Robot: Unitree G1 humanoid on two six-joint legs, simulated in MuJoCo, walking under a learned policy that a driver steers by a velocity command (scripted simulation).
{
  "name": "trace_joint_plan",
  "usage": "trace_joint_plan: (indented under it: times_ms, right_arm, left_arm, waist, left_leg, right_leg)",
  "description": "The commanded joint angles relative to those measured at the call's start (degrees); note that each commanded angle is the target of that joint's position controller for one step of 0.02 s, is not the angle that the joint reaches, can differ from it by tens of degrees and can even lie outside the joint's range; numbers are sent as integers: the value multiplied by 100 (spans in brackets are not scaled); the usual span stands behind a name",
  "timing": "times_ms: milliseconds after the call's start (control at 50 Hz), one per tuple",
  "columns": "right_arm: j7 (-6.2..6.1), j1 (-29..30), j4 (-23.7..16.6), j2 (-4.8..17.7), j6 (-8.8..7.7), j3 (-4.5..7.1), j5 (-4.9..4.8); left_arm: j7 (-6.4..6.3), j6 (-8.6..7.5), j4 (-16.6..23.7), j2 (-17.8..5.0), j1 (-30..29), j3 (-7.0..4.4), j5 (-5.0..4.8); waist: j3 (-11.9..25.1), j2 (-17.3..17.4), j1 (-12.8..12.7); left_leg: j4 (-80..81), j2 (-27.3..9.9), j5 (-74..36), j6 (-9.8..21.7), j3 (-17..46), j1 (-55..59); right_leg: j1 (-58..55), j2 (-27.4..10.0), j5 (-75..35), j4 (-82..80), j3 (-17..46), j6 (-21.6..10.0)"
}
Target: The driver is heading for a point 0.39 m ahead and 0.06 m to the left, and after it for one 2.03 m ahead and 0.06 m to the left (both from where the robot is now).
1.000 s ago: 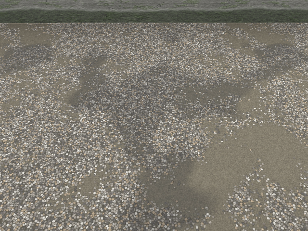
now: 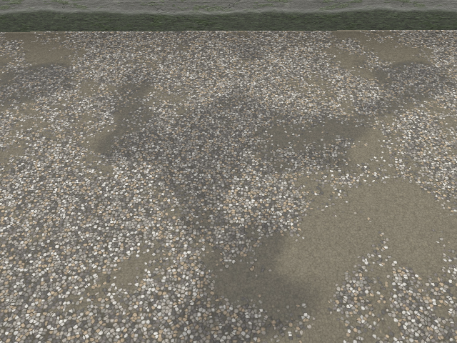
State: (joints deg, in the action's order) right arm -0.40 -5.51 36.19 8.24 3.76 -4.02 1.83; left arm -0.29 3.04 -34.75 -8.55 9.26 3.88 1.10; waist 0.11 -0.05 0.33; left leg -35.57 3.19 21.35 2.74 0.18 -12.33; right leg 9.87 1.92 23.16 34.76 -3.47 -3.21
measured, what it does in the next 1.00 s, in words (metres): stands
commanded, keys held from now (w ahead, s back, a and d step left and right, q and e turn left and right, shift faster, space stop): w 0.14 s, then no key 0.86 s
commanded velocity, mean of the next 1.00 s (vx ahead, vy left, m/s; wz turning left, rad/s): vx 0.19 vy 0.00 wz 0.00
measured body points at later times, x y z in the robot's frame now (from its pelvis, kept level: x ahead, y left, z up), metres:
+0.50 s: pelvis +0.00 +0.00 +0.02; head -0.01 +0.00 +0.47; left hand +0.15 +0.21 -0.09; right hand +0.16 -0.20 -0.09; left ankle -0.02 +0.09 -0.73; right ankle -0.05 -0.08 -0.73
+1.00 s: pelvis -0.02 +0.01 +0.01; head -0.01 +0.00 +0.46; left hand +0.15 +0.22 -0.09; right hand +0.16 -0.21 -0.09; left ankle -0.02 +0.09 -0.73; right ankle -0.05 -0.08 -0.73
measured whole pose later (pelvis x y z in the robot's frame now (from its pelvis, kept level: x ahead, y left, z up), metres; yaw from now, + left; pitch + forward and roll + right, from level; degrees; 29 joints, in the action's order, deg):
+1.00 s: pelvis -0.02 +0.01 +0.01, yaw +0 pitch -1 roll +0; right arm -0.5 -7.7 37.5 10.5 4.3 -2.2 1.4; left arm -0.7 4.5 -37.8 -10.7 8.9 2.0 1.5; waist -0.8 0.0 0.0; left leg -29.8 3.6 16.6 3.1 0.7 -12.5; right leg 10.2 1.7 18.7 29.4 -3.0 -2.8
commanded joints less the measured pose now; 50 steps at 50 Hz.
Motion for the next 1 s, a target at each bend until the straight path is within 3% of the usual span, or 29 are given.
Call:
trace_joint_plan:
  times_ms: [20, 40, 80, 100, 120, 140, 160, 180, 200, 220, 240, 260, 280, 300, 320, 340, 360, 380, 400, 420, 440, 460, 500, 540, 680, 1000]
  right_arm:
    - [-24, 68, -373, 366, -152, 112, -41]
    - [-39, 326, -414, 395, -161, 124, -75]
    - [-42, 575, -505, 394, -139, 124, -72]
    - [13, 625, -557, 490, -68, 179, -9]
    - [23, 309, -461, 663, -62, 243, 17]
    - [-54, -2, -257, 524, -117, 199, -69]
    - [-54, 423, -435, 246, -129, 98, -87]
    - [-46, 447, -458, 185, -121, 71, -79]
    - [-71, 441, -443, 291, -51, 111, -70]
    - [38, 624, -598, 501, -9, 172, -71]
    - [13, 138, -343, 691, -45, 243, 29]
    - [-6, -85, -173, 113, -103, 10, -57]
    - [1, 165, -182, 199, -119, 32, -78]
    - [48, 521, -360, 628, -67, 250, -77]
    - [41, 184, -271, 656, -66, 252, -43]
    - [31, -54, -110, 228, -78, 72, -125]
    - [28, 91, -89, 274, -99, 83, -83]
    - [20, 113, -79, 353, -119, 107, -74]
    - [64, 188, -85, 478, -75, 185, -45]
    - [134, 13, -100, 534, -109, 193, -108]
    - [46, -146, 45, 527, -113, 179, -134]
    - [19, -43, 27, 476, -146, 174, -111]
    - [13, 33, 18, 415, -158, 160, -131]
    - [15, 16, 26, 485, -163, 185, -122]
    - [-19, -12, -59, 584, -148, 233, -109]
    - [-18, 73, -367, 687, -18, 307, -39]
  left_arm:
    - [-49, -100, 518, -340, -445, -143, 37]
    - [-34, -101, 546, -268, -459, -109, 36]
    - [10, -103, 486, -372, -382, -111, 58]
    - [-18, -2, 476, -673, -489, -232, -41]
    - [7, 17, 511, -678, -558, -266, 61]
    - [-64, -10, 502, -284, -429, -159, 62]
    - [-42, -50, 463, -180, -380, -78, 49]
    - [-34, -75, 416, -199, -411, -69, 45]
    - [-39, -75, 279, -420, -211, -143, 24]
    - [63, -32, 480, -621, -613, -219, 38]
    - [56, 13, 386, -615, -267, -262, 60]
    - [17, -54, 196, -25, -111, -16, 54]
    - [20, -72, 192, -129, -247, -33, 43]
    - [37, -8, 332, -590, -567, -235, 51]
    - [24, 9, 218, -644, -264, -254, 64]
    - [1, -53, 8, -247, -107, -84, 21]
    - [19, -68, 22, -285, -179, -90, 9]
    - [16, -94, -18, -350, -234, -103, 23]
    - [27, -31, 44, -563, -281, -184, -61]
    - [65, 13, 77, -528, -414, -211, 2]
    - [72, -28, -134, -510, -38, -218, 57]
    - [37, -77, -180, -496, -13, -182, -19]
    - [14, -105, -181, -447, -177, -175, -31]
    - [5, -110, -191, -497, -197, -189, -33]
    - [-46, -60, -144, -621, -164, -249, -20]
    - [-40, 74, 176, -677, -264, -312, 47]
  waist:
    - [674, -125, 22]
    - [345, 22, -81]
    - [324, 56, -82]
    - [185, -9, 63]
    - [587, 0, 26]
    - [945, 106, -100]
    - [431, 120, -131]
    - [274, 54, -75]
    - [249, -16, -22]
    - [-91, -132, 11]
    - [599, 41, -4]
    - [930, 64, -28]
    - [42, 66, -78]
    - [-250, -10, -44]
    - [616, -17, -29]
    - [804, -43, -48]
    - [44, 41, -67]
    - [-53, 57, -36]
    - [-115, 60, 79]
    - [76, -8, -45]
    - [593, -104, -187]
    - [469, -3, -72]
    - [199, 22, -56]
    - [45, 16, -43]
    - [344, 3, -43]
    - [302, 32, -31]
  left_leg:
    - [489, -339, -1541, -4, 551, 50]
    - [521, -361, -1505, 26, 597, 66]
    - [475, -437, -1602, 101, 619, 124]
    - [359, -518, -2905, 162, 358, 6]
    - [217, -595, -3808, 115, 297, 103]
    - [324, -405, -2411, 132, 628, 520]
    - [528, -443, -1845, 109, 648, 283]
    - [717, -449, -1505, 87, 703, 197]
    - [708, -507, -1413, 192, 632, 42]
    - [502, -645, -3374, 159, 531, -221]
    - [336, -685, -4034, 158, 450, 158]
    - [1235, -646, -1801, 10, 834, 508]
    - [1540, -603, -1252, -28, 864, 242]
    - [870, -752, -3544, 96, 643, 112]
    - [769, -843, -4252, 128, 650, 461]
    - [1458, -639, -1778, 39, 848, 620]
    - [1751, -628, -1291, 15, 849, 407]
    - [1839, -648, -1352, 29, 888, 409]
    - [1917, -906, -3025, 86, 887, 626]
    - [1706, -924, -4251, 8, 852, 456]
    - [1675, -799, -2995, 89, 960, 775]
    - [1755, -696, -1992, 87, 822, 902]
    - [1902, -685, -1634, 78, 856, 561]
    - [1867, -675, -1733, 88, 836, 473]
    - [1405, -657, -2298, 173, 761, 436]
    - [906, -598, -1958, 258, 799, 13]
  right_leg:
    - [-346, -536, -2029, -405, 599, -55]
    - [-42, -468, -1630, -526, 575, 7]
    - [52, -417, -1401, -550, 595, 20]
    - [-71, -582, -2978, -475, 706, -30]
    - [-208, -628, -3600, -71, 391, -22]
    - [-191, -430, -1987, -239, 402, -2]
    - [47, -436, -1485, -591, 527, 96]
    - [79, -477, -1215, -767, 583, 92]
    - [-121, -434, -1291, -686, 670, 10]
    - [-51, -637, -3425, -457, 614, 18]
    - [-267, -714, -3908, -232, 526, -5]
    - [-555, -668, -1704, -1151, 710, 107]
    - [-180, -617, -1119, -1516, 769, 134]
    - [-10, -732, -3140, -849, 634, 43]
    - [-393, -784, -3669, -704, 623, 48]
    - [-640, -670, -1671, -1415, 746, 110]
    - [-265, -641, -1183, -1710, 816, 105]
    - [-349, -665, -1270, -1806, 847, 81]
    - [-253, -858, -2971, -1760, 974, 78]
    - [-673, -982, -3769, -1710, 898, 91]
    - [-912, -755, -2445, -1742, 711, 15]
    - [-646, -686, -1801, -1745, 813, 65]
    - [-574, -684, -1569, -1852, 834, 51]
    - [-463, -689, -1685, -1823, 823, 30]
    - [-457, -668, -2288, -1357, 750, -45]
    - [-35, -600, -1941, -828, 721, -127]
